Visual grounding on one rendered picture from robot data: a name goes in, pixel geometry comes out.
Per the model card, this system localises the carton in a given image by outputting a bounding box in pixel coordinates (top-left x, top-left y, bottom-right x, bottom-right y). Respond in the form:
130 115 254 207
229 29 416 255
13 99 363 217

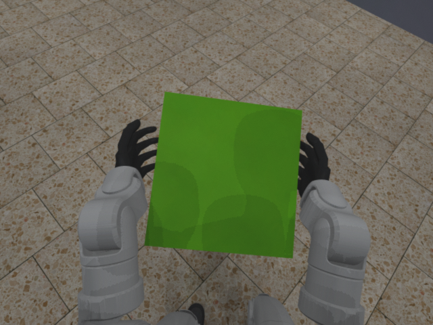
144 92 302 259

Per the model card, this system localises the left robot forearm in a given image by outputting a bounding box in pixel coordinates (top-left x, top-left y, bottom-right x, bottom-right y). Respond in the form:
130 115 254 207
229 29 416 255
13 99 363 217
77 166 148 325

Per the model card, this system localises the right robot hand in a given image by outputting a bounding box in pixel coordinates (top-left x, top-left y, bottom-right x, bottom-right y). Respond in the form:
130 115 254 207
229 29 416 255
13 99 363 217
297 133 331 197

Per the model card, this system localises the robot left foot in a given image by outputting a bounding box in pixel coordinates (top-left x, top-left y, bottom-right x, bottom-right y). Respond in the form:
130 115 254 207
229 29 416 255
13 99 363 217
188 303 204 325

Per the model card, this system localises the robot left shin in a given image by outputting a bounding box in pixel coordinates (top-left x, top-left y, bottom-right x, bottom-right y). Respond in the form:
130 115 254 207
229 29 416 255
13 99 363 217
180 309 197 320

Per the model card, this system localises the left robot hand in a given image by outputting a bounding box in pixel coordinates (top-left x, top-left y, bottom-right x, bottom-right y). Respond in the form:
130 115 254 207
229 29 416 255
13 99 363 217
115 119 159 179

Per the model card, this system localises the right robot forearm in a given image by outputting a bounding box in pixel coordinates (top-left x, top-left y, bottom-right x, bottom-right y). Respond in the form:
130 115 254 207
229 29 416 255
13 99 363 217
298 179 371 325

